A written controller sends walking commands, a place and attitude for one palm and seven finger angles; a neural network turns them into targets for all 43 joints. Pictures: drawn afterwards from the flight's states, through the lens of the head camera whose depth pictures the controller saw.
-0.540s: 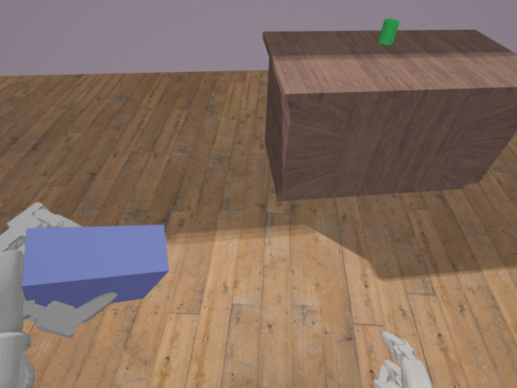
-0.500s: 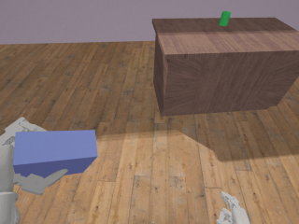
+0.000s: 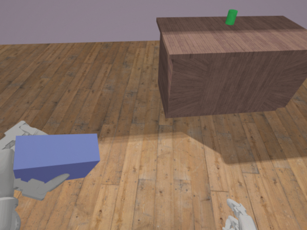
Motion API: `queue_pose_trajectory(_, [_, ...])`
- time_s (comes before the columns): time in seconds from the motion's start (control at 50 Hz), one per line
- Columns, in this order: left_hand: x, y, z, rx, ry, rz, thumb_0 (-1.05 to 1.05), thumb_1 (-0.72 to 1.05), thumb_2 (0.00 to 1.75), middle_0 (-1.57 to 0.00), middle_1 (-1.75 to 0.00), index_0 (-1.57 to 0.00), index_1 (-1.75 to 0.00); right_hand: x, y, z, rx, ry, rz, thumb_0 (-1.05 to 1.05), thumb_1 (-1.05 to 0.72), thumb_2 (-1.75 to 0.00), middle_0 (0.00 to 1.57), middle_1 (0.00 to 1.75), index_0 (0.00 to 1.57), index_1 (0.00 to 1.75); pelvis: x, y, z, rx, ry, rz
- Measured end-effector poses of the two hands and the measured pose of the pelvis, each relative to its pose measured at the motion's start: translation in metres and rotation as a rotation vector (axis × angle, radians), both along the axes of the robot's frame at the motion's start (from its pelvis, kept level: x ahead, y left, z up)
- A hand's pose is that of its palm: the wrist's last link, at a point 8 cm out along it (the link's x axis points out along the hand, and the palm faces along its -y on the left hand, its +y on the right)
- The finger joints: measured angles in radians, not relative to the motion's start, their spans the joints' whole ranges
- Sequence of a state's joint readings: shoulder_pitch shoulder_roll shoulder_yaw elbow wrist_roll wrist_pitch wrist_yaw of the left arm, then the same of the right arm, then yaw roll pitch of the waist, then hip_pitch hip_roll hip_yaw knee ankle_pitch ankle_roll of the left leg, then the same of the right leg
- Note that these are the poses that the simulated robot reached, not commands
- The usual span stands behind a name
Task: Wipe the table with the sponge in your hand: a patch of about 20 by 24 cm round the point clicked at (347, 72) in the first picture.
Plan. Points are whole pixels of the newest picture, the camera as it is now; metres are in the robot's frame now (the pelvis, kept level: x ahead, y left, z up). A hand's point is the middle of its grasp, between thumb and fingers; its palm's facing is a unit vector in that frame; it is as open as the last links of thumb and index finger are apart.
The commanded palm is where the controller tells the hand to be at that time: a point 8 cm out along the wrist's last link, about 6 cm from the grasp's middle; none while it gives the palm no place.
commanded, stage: walk to a spot facing it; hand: left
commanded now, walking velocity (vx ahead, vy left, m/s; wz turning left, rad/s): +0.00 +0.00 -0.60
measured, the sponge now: (69, 159) +0.23 +0.20 +0.13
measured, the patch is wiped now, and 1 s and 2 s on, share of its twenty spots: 0.00 0.00 0.00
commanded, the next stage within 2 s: none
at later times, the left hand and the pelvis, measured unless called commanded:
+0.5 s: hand (94, 138) +0.26 +0.15 +0.16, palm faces +0.24 -0.89 -0.40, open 10.0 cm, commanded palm +0.22 +0.21 +0.18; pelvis +0.01 -0.04 -0.01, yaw -11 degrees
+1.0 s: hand (178, 101) +0.40 -0.03 +0.16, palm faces -0.06 -0.85 -0.52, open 10.0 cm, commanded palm +0.35 +0.05 +0.18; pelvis +0.08 -0.12 -0.03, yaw -28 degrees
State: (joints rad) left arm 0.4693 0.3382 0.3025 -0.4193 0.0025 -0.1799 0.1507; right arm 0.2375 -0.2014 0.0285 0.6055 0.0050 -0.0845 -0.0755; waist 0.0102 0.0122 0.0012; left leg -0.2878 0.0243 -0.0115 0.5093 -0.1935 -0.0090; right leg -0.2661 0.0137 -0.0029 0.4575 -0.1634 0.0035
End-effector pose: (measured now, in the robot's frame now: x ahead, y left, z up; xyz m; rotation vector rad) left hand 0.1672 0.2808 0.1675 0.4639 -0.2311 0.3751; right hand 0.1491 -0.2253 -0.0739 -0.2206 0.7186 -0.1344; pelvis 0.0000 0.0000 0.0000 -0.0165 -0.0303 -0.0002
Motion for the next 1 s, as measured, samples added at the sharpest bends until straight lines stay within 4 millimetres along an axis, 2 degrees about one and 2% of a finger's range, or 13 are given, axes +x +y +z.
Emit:
queue_pose_trajectory(0.12, [0.004, -0.002, -0.001, -0.001, -0.004, -0.007, 0.00, -0.47, 0.98, -0.75, -1.34, -0.75, -1.33, 0.001, -0.002, 0.001, 0.010, -0.020, -0.015, 0.01, -0.90, -0.89, 0.20, 0.30, 0.20, 0.30, -0.002, -0.001, -0.003, 0.009, 0.004, -0.043])
queue_pose_trajectory(0.2, [0.012, -0.012, -0.002, 0.005, -0.023, -0.028, 0.00, -0.47, 0.98, -0.75, -1.34, -0.75, -1.33, 0.002, -0.007, -0.001, 0.024, -0.050, -0.032, 0.01, -0.90, -0.89, 0.20, 0.30, 0.20, 0.30, -0.005, -0.005, -0.009, 0.026, 0.004, -0.077])
queue_pose_trajectory(0.3, [0.025, -0.037, -0.002, 0.030, -0.036, -0.071, 0.00, -0.47, 0.98, -0.75, -1.34, -0.75, -1.34, -0.003, -0.022, -0.013, 0.053, -0.070, -0.063, 0.01, -0.90, -0.89, 0.20, 0.30, 0.20, 0.30, -0.003, -0.020, -0.017, 0.023, -0.010, -0.117])
queue_pose_trajectory(0.38, [0.037, -0.063, -0.002, 0.038, -0.065, -0.123, 0.00, -0.47, 0.98, -0.75, -1.34, -0.75, -1.34, -0.013, -0.042, -0.026, 0.055, -0.028, -0.078, 0.01, -0.90, -0.89, 0.20, 0.30, 0.20, 0.30, 0.002, -0.034, -0.024, 0.039, -0.004, -0.139])
queue_pose_trajectory(0.44, [0.050, -0.076, -0.001, 0.006, -0.056, -0.158, 0.00, -0.47, 0.98, -0.75, -1.34, -0.75, -1.34, -0.024, -0.057, -0.026, 0.033, 0.038, -0.104, 0.01, -0.90, -0.89, 0.20, 0.30, 0.20, 0.30, 0.006, -0.036, -0.015, 0.049, 0.007, -0.160])
queue_pose_trajectory(0.54, [0.072, -0.087, 0.012, 0.046, -0.046, -0.237, 0.00, -0.47, 0.98, -0.75, -1.34, -0.75, -1.34, -0.041, -0.076, -0.011, 0.002, 0.089, -0.192, 0.01, -0.90, -0.89, 0.20, 0.30, 0.20, 0.30, 0.018, -0.039, -0.002, 0.070, 0.037, -0.216])
queue_pose_trajectory(0.64, [0.104, -0.092, 0.014, 0.065, -0.104, -0.305, 0.00, -0.47, 0.98, -0.75, -1.34, -0.75, -1.34, -0.044, -0.088, -0.006, -0.040, 0.034, -0.279, 0.01, -0.90, -0.89, 0.20, 0.30, 0.20, 0.30, 0.032, -0.034, -0.010, 0.058, 0.035, -0.289])
queue_pose_trajectory(0.7, [0.128, -0.104, 0.013, 0.074, -0.105, -0.338, 0.00, -0.47, 0.98, -0.75, -1.34, -0.75, -1.34, -0.044, -0.089, -0.006, -0.009, 0.006, -0.347, 0.01, -0.91, -0.89, 0.20, 0.30, 0.20, 0.30, 0.040, -0.038, -0.009, 0.056, 0.015, -0.336])
queue_pose_trajectory(0.78, [0.156, -0.136, 0.011, 0.067, -0.057, -0.394, 0.00, -0.47, 0.98, -0.75, -1.34, -0.75, -1.34, -0.045, -0.087, -0.009, 0.052, 0.006, -0.398, 0.01, -0.91, -0.89, 0.20, 0.30, 0.20, 0.30, 0.055, -0.052, -0.003, 0.026, 0.024, -0.391])
queue_pose_trajectory(0.86, [0.180, -0.183, 0.014, 0.108, -0.043, -0.482, 0.00, -0.47, 0.98, -0.75, -1.34, -0.75, -1.34, -0.048, -0.095, -0.020, 0.099, 0.030, -0.435, 0.01, -0.90, -0.89, 0.20, 0.30, 0.20, 0.30, 0.068, -0.077, -0.004, 0.007, 0.030, -0.450])
queue_pose_trajectory(0.94, [0.202, -0.232, 0.012, 0.191, -0.094, -0.553, 0.00, -0.47, 0.98, -0.75, -1.34, -0.75, -1.34, -0.050, -0.122, -0.047, 0.130, 0.053, -0.466, 0.01, -0.90, -0.89, 0.20, 0.30, 0.21, 0.30, 0.075, -0.108, -0.026, 0.014, 0.024, -0.467])
queue_pose_trajectory(1.0, [0.214, -0.259, 0.010, 0.170, -0.097, -0.590, 0.00, -0.47, 0.98, -0.76, -1.34, -0.75, -1.34, -0.052, -0.149, -0.058, 0.120, 0.113, -0.492, 0.01, -0.90, -0.89, 0.20, 0.30, 0.21, 0.30, 0.079, -0.118, -0.029, 0.013, 0.015, -0.490])
